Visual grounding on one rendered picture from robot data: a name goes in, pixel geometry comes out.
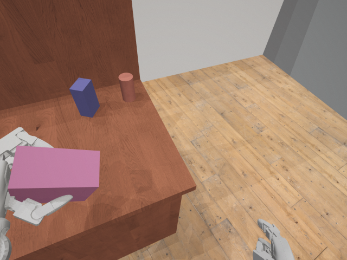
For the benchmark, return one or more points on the sponge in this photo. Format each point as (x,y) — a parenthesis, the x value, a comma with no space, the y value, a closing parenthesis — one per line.
(44,174)

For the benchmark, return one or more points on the robot left hand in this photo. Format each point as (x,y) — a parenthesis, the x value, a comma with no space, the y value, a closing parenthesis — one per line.
(29,210)

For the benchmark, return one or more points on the robot left forearm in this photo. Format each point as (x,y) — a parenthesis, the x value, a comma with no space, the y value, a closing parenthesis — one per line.
(5,243)

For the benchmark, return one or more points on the table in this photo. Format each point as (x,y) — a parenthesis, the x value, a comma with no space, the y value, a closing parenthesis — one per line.
(45,46)

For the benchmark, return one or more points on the robot right hand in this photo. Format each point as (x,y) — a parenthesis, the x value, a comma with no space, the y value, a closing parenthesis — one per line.
(279,249)

